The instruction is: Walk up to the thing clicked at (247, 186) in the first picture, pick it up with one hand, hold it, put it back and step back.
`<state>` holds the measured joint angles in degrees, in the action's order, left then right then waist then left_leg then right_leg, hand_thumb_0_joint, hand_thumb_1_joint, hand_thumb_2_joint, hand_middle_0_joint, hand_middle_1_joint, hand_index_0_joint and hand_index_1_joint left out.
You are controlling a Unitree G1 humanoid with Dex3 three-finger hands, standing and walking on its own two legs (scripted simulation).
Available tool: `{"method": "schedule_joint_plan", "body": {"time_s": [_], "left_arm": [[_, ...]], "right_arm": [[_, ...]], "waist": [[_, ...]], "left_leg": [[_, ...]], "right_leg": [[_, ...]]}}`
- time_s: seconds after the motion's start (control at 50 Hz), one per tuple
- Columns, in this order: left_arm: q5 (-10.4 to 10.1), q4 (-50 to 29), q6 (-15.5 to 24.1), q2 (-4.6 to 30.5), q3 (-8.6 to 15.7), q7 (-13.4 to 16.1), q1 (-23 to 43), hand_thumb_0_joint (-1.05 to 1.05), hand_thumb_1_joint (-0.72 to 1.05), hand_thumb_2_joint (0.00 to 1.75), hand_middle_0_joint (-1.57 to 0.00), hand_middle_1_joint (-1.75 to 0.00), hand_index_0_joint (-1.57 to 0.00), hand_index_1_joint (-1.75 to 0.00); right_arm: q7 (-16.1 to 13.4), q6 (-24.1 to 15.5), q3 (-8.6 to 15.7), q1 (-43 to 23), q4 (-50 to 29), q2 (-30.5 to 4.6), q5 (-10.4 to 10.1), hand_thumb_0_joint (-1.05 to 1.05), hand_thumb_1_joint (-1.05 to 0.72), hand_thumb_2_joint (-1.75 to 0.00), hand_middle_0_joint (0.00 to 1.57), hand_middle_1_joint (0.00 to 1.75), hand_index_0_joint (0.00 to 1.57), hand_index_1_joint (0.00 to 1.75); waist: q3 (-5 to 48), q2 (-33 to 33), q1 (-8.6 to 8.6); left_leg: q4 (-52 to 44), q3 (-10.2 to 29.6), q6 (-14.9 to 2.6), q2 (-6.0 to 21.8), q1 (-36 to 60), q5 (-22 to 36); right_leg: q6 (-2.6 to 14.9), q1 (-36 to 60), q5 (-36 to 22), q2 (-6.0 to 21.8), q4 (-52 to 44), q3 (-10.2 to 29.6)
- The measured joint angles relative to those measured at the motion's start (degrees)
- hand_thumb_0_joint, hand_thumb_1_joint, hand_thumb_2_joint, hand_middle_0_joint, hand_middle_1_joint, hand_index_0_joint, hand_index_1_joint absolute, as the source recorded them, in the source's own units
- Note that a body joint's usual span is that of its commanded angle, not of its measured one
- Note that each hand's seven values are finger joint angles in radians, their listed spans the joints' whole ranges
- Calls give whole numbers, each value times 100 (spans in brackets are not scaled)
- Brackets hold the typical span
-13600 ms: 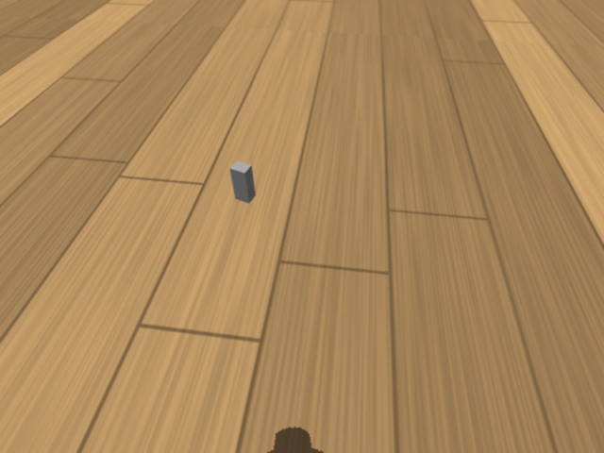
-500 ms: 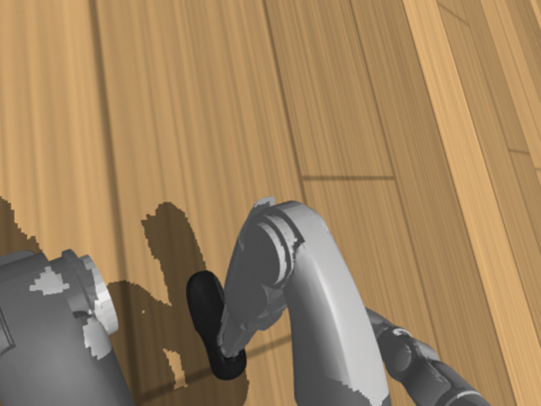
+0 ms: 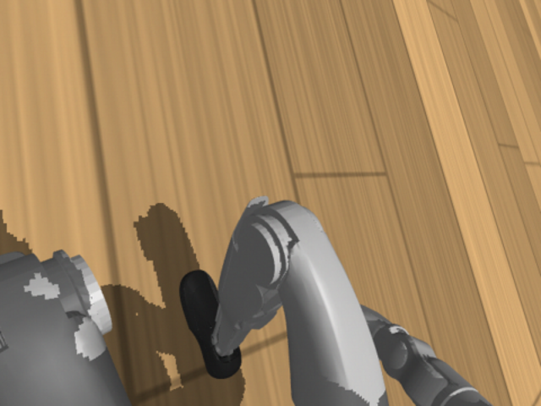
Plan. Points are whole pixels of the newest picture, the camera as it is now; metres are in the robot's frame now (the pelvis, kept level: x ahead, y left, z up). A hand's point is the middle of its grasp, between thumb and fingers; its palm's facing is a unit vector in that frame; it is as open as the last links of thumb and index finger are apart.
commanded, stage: close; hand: left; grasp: from the side
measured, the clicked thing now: out of the picture +0.46 +0.30 -0.19
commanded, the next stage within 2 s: settle in 1.22 s
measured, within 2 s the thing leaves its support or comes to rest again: leaves its support in 1.48 s
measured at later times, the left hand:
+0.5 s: hand out of the picture +0.44 +0.31 -0.17, palm faces +0.41 -0.91 -0.01, open 12.4 cm
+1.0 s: hand out of the picture +0.44 +0.31 -0.17, palm faces +0.41 -0.91 -0.01, open 12.4 cm
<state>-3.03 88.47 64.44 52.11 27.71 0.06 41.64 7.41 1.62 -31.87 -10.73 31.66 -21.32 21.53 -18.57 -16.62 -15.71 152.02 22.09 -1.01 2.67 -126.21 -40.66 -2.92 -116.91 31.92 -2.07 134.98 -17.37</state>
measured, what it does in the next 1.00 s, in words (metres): stands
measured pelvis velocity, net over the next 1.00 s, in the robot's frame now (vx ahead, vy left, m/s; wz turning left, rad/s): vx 0.00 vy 0.00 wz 0.00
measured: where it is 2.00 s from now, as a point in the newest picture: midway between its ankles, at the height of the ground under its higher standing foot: (154, 383)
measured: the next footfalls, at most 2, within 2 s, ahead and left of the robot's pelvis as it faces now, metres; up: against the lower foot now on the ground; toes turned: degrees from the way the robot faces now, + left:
none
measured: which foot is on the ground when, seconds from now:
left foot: down 0.00-1.00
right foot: down 0.00-1.00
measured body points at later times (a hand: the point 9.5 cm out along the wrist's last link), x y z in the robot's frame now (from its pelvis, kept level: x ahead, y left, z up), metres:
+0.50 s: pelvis +0.00 +0.00 +0.00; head +0.23 +0.20 +0.33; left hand +0.42 +0.35 -0.17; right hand +0.17 -0.24 -0.03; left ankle +0.08 +0.12 -0.26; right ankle +0.16 -0.11 -0.26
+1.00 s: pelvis +0.00 +0.00 +0.00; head +0.23 +0.20 +0.33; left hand +0.42 +0.36 -0.17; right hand +0.17 -0.24 -0.03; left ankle +0.08 +0.12 -0.26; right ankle +0.16 -0.11 -0.26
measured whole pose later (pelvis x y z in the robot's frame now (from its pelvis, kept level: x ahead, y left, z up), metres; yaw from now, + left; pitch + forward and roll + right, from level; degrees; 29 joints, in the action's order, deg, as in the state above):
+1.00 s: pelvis +0.00 +0.00 +0.00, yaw +0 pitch +12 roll -19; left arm -4.0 85.3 61.8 52.2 28.5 -0.5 41.9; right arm 7.2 2.3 -31.2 -10.2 31.6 -21.1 21.2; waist -18.9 -16.6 -15.3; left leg 151.8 21.5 -1.3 2.7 -126.5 -40.8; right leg -3.1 -117.2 32.3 -2.1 134.9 -17.0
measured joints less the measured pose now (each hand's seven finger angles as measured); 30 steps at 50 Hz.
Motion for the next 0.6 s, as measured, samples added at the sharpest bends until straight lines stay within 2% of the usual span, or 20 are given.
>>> {"method": "schedule_joint_plan", "body": {"time_s": [0.14, 0.32, 0.44, 0.6], "left_arm": [[-15, -1, -25, 73, 104, 36, 58, 0, -17, 52, -49, -56, -48, -53], [-62, -150, -18, 77, 61, 49, 39, 0, -30, 62, -51, -67, -50, -64], [-82, -135, -54, 57, -15, 127, 79, 1, -34, 69, -52, -68, -51, -65], [-56, -155, -124, 74, -46, 67, 98, 1, -38, 76, -53, -69, -52, -67]], "right_arm": [[-25, -11, -12, 33, -55, -4, 15, -1, -89, -90, 21, 30, 20, 30], [-13, -8, 26, 42, 4, -14, 35, -1, -89, -90, 21, 30, 20, 30], [-8, 9, 39, 19, 6, 9, 31, -1, -89, -90, 21, 30, 20, 30], [-2, 35, 39, -22, -19, 25, 16, -1, -89, -90, 21, 30, 20, 30]], "waist": [[-14, -63, -6], [-58, -49, 14], [-47, -40, 8], [-54, -4, 17]], "left_leg": [[-27, 27, 0, 6, 17, 13], [-21, 11, -29, 4, 8, -30], [-37, -8, -18, -6, 16, -37], [-51, -22, -6, -4, -11, -25]], "right_leg": [[-2, 32, -24, -18, -55, -23], [-30, 47, 27, -20, -62, -12], [-17, 49, 51, -4, -55, -1], [-3, 1, 41, 2, -47, 10]]}}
